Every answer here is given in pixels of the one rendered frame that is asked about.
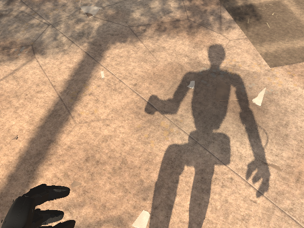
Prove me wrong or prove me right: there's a robot left hand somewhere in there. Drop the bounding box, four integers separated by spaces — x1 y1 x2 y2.
1 183 76 228

